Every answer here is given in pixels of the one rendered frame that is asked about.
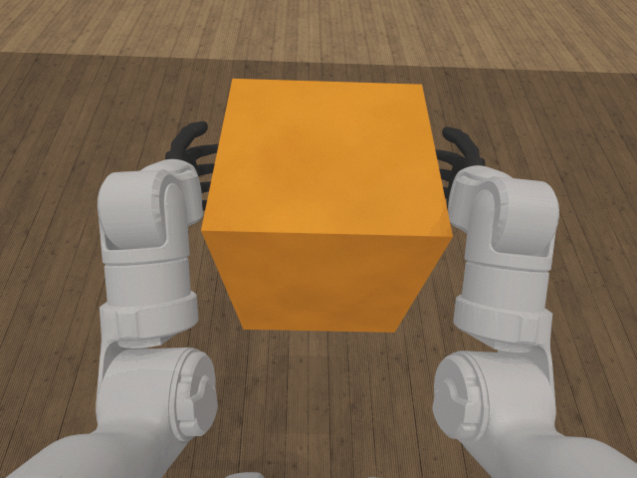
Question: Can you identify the robot right hand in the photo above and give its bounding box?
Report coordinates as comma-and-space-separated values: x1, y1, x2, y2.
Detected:
435, 126, 485, 209

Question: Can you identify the robot left forearm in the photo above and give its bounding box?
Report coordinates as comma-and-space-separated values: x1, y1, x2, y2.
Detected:
96, 159, 204, 421

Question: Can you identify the carton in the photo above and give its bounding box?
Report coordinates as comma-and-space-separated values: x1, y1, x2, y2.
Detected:
201, 79, 453, 333

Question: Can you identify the robot right forearm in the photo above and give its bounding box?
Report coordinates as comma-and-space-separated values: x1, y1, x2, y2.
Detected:
448, 165, 559, 421

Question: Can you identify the left robot upper arm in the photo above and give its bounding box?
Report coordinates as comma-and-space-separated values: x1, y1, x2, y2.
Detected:
6, 348, 218, 478

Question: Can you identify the robot left hand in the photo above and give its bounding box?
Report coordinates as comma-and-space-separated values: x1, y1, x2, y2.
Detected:
165, 121, 219, 211

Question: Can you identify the right robot upper arm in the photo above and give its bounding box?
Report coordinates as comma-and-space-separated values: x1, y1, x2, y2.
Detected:
432, 351, 637, 478

